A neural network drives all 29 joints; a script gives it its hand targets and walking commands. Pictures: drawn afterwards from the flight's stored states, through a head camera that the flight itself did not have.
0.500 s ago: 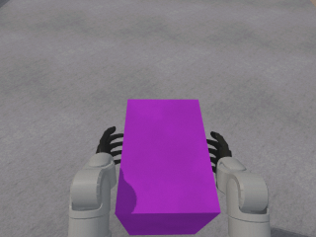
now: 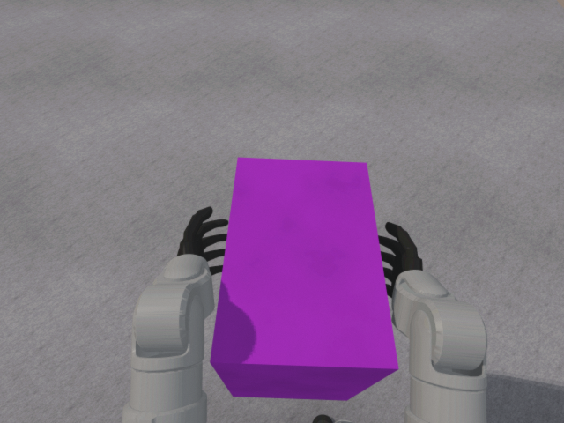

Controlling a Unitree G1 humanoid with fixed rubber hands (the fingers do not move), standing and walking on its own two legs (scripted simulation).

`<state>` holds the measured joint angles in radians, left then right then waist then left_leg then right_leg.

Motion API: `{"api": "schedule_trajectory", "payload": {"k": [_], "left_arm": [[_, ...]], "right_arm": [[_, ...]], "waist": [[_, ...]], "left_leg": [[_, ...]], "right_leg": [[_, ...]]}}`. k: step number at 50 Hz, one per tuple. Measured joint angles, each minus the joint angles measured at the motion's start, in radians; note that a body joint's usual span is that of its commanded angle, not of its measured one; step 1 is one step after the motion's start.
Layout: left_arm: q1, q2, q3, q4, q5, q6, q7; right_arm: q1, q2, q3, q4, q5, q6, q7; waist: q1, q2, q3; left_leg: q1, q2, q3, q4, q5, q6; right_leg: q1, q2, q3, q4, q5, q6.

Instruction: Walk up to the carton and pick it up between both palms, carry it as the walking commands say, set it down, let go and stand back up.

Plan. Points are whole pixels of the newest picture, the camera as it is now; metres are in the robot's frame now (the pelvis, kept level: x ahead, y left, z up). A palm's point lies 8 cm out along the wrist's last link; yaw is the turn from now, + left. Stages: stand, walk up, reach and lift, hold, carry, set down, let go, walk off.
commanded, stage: carry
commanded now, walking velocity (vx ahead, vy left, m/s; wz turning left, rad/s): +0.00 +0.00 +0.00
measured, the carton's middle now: (295, 286) +0.31 -0.02 +0.00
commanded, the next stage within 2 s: none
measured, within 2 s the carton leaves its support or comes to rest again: neither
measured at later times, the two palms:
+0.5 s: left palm (165, 179) +0.46 +0.17 +0.07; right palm (341, 175) +0.46 -0.10 +0.07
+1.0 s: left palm (176, 91) +0.70 +0.18 +0.05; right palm (313, 101) +0.67 -0.08 +0.04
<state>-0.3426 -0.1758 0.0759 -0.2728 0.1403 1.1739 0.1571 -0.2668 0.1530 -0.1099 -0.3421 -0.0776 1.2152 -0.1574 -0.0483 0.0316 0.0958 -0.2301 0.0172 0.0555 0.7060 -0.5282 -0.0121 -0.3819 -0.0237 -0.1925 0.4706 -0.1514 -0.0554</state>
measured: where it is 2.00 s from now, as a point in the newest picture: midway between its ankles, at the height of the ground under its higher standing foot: (253, 199)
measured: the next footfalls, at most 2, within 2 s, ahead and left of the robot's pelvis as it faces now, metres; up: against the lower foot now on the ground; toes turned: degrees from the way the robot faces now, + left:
left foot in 0.06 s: +0.09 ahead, +0.11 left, +0.00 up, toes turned +11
right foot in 0.56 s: +0.21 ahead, -0.07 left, +0.00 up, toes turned -9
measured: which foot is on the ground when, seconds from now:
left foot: up 0.00-0.04, down 0.06-0.64, up 0.66-0.72, down 0.74-0.96, up 0.98-1.00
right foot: down 0.00-0.40, up 0.42-0.54, down 0.56-0.74, up 0.76-0.92, down 0.94-1.00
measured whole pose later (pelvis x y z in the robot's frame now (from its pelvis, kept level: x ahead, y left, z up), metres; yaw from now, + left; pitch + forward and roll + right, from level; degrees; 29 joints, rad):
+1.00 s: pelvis +0.40 +0.07 -0.04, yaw -2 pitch +3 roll -5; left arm -0.31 -0.16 0.06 -0.22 0.12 1.17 0.17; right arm -0.23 0.15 -0.10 -0.30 -0.09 1.22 -0.15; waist -0.01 0.11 -0.02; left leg -0.19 0.08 0.09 1.01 -0.59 0.00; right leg -0.33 0.04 -0.17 0.81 -0.53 -0.04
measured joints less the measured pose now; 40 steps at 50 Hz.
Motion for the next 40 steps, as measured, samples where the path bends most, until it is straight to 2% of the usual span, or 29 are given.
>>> {"api": "schedule_trajectory", "payload": {"k": [2, 4, 7, 12, 13, 14, 15, 16, 18, 19, 22, 25, 28, 29, 30, 31, 32, 34, 35, 36, 37, 38, 40], "left_arm": [[0.004, 0.002, 0.008, -0.018, -0.003, 0.009, -0.001], [0.014, 0.005, 0.015, -0.044, -0.009, 0.011, -0.002], [0.054, 0.017, 0.005, -0.058, -0.013, 0.009, -0.002], [0.079, 0.023, 0.013, -0.072, -0.019, 0.016, 0.001], [0.079, 0.023, 0.014, -0.067, -0.02, 0.015, 0.001], [0.077, 0.022, 0.013, -0.057, -0.021, 0.014, 0.001], [0.074, 0.022, 0.007, -0.045, -0.021, 0.014, 0.003], [0.072, 0.021, 0.001, -0.034, -0.02, 0.017, 0.003], [0.06, 0.018, -0.01, -0.02, -0.019, 0.023, 0.006], [0.05, 0.015, -0.012, -0.018, -0.018, 0.024, 0.008], [0.055, 0.018, 0.01, -0.024, -0.017, 0.019, 0.005], [0.094, 0.027, 0.014, -0.016, -0.019, 0.024, 0.003], [0.099, 0.028, 0.012, -0.001, -0.027, 0.035, 0.008], [0.098, 0.027, 0.0, 0.018, -0.029, 0.029, 0.008], [0.093, 0.026, -0.014, 0.044, -0.029, 0.024, 0.01], [0.082, 0.024, -0.022, 0.068, -0.026, 0.024, 0.009], [0.07, 0.021, -0.027, 0.085, -0.022, 0.027, 0.009], [0.061, 0.018, -0.037, 0.092, -0.017, 0.03, 0.009], [0.061, 0.018, -0.037, 0.082, -0.016, 0.03, 0.009], [0.06, 0.017, -0.033, 0.065, -0.015, 0.03, 0.009], [0.059, 0.018, -0.022, 0.046, -0.014, 0.026, 0.009], [0.069, 0.02, -0.009, 0.026, -0.017, 0.021, 0.009], [0.098, 0.028, 0.0, -0.004, -0.021, 0.015, 0.011]], "right_arm": [[0.003, -0.001, 0.013, -0.006, 0.011, 0.002, -0.012], [-0.003, 0.001, 0.024, -0.014, 0.014, 0.002, -0.017], [0.007, -0.001, 0.046, -0.002, 0.008, 0.004, -0.015], [0.003, 0.0, 0.066, 0.019, -0.001, 0.008, -0.008], [0.004, 0.0, 0.067, 0.024, -0.004, 0.007, -0.007], [0.007, -0.001, 0.064, 0.026, -0.006, 0.008, -0.006], [0.013, -0.002, 0.062, 0.027, -0.007, 0.009, -0.006], [0.022, -0.004, 0.059, 0.025, -0.008, 0.012, -0.006], [0.036, -0.008, 0.049, 0.013, -0.006, 0.017, -0.004], [0.033, -0.008, 0.04, 0.007, -0.004, 0.019, -0.003], [0.009, -0.001, 0.047, 0.038, -0.007, 0.008, -0.002], [0.012, -0.002, 0.069, 0.083, -0.013, 0.013, 0.001], [0.028, -0.005, 0.075, 0.087, -0.015, 0.025, 0.0], [0.038, -0.008, 0.066, 0.083, -0.014, 0.028, -0.001], [0.053, -0.011, 0.055, 0.078, -0.012, 0.031, -0.001], [0.068, -0.014, 0.045, 0.076, -0.008, 0.031, -0.002], [0.079, -0.016, 0.036, 0.072, 0.0, 0.03, -0.004], [0.092, -0.018, 0.027, 0.061, 0.012, 0.028, -0.008], [0.089, -0.018, 0.026, 0.055, 0.017, 0.027, -0.011], [0.075, -0.015, 0.023, 0.049, 0.019, 0.026, -0.013], [0.054, -0.011, 0.024, 0.051, 0.019, 0.024, -0.013], [0.035, -0.007, 0.033, 0.064, 0.016, 0.017, -0.014], [0.006, 0.0, 0.044, 0.089, 0.006, 0.014, -0.007]], "waist": [[0.006, -0.013, 0.01], [0.015, -0.021, 0.019], [0.032, -0.037, -0.019], [0.065, -0.037, -0.081], [0.068, -0.037, -0.088], [0.069, -0.034, -0.094], [0.07, -0.034, -0.101], [0.068, -0.042, -0.11], [0.055, -0.062, -0.129], [0.047, -0.063, -0.129], [0.045, -0.071, -0.13], [0.05, -0.036, -0.137], [0.044, -0.011, -0.125], [0.032, 0.022, -0.123], [0.022, 0.053, -0.127], [0.02, 0.06, -0.131], [0.024, 0.045, -0.131], [0.029, 0.01, -0.127], [0.031, -0.005, -0.12], [0.035, -0.019, -0.109], [0.045, -0.037, -0.091], [0.059, -0.06, -0.08], [0.064, -0.057, -0.085]], "left_leg": [[-0.015, 0.0, 0.01, -0.123, 0.071, -0.002], [-0.007, 0.014, 0.026, -0.228, 0.247, 0.005], [0.032, 0.008, 0.038, -0.245, 0.211, 0.019], [0.041, 0.007, 0.06, -0.183, 0.169, 0.017], [0.03, 0.008, 0.067, -0.144, 0.175, 0.015], [0.014, 0.014, 0.075, -0.096, 0.254, 0.011], [0.0, 0.017, 0.081, -0.045, 0.271, 0.008], [-0.006, 0.013, 0.084, -0.017, 0.238, 0.003], [-0.009, -0.006, 0.085, -0.066, 0.136, -0.006], [-0.003, -0.008, 0.092, -0.132, 0.169, -0.009], [0.05, -0.007, 0.134, -0.171, 0.102, 0.037], [0.094, 0.021, 0.161, -0.109, 0.006, 0.045], [0.15, 0.031, 0.17, -0.056, -0.073, 0.036], [0.156, 0.052, 0.155, -0.019, -0.1, 0.032], [0.138, 0.078, 0.135, 0.047, -0.072, 0.024], [0.098, 0.084, 0.11, 0.145, 0.0, 0.007], [0.055, 0.065, 0.076, 0.238, 0.008, -0.012], [-0.018, 0.027, 0.018, 0.29, -0.094, -0.017], [-0.046, 0.019, 0.003, 0.238, -0.12, -0.011], [-0.064, 0.014, -0.002, 0.139, -0.089, -0.005], [-0.06, 0.012, 0.014, 0.063, 0.023, 0.027], [-0.032, 0.005, 0.046, 0.039, 0.045, 0.054], [0.004, 0.013, 0.074, 0.025, -0.006, 0.059]], "right_leg": [[0.025, -0.003, -0.002, -0.02, -0.012, -0.002], [0.046, 0.0, -0.002, -0.012, -0.037, 0.001], [0.065, -0.006, 0.009, 0.006, -0.086, 0.013], [0.081, -0.016, 0.021, 0.05, -0.145, 0.031], [0.088, -0.02, 0.021, 0.056, -0.15, 0.032], [0.1, -0.022, 0.019, 0.056, -0.155, 0.034], [0.113, -0.025, 0.019, 0.056, -0.162, 0.035], [0.126, -0.032, 0.021, 0.054, -0.176, 0.037], [0.152, -0.05, 0.02, 0.048, -0.219, 0.052], [0.16, -0.054, 0.017, 0.062, -0.24, 0.061], [0.104, -0.063, 0.052, 0.242, -0.29, 0.081], [0.043, -0.023, 0.087, 0.374, -0.362, 0.068], [0.031, 0.007, 0.071, 0.306, -0.301, 0.045], [0.056, 0.023, 0.049, 0.298, -0.322, 0.029], [0.082, 0.036, 0.026, 0.287, -0.331, 0.027], [0.099, 0.034, 0.015, 0.282, -0.339, 0.032], [0.11, 0.02, 0.013, 0.285, -0.353, 0.037], [0.14, -0.003, 0.012, 0.268, -0.37, 0.054], [0.152, -0.01, 0.014, 0.255, -0.372, 0.057], [0.158, -0.016, 0.021, 0.253, -0.374, 0.06], [0.154, -0.025, 0.035, 0.279, -0.373, 0.064], [0.136, -0.041, 0.056, 0.334, -0.363, 0.072], [0.092, -0.027, 0.093, 0.432, -0.367, 0.074]]}}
